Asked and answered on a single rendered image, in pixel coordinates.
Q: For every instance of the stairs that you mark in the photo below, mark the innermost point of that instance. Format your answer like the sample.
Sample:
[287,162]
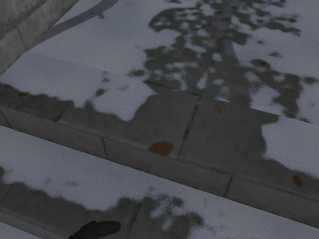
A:
[55,178]

